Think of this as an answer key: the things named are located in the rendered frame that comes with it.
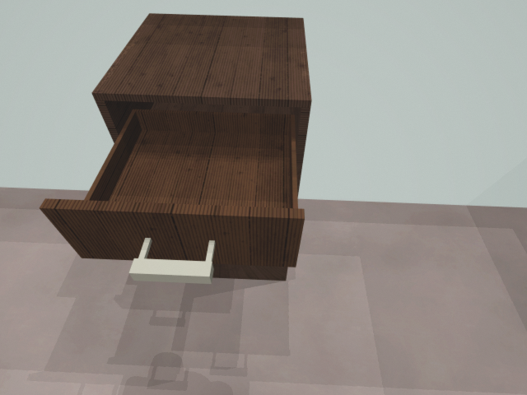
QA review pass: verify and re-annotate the handle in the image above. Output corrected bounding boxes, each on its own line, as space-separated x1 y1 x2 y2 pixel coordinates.
129 238 216 284

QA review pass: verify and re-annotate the cabinet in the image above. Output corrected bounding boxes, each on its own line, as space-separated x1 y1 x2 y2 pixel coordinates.
92 13 311 281

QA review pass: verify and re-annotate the drawer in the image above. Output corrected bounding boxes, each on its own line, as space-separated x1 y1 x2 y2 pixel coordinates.
40 109 305 267

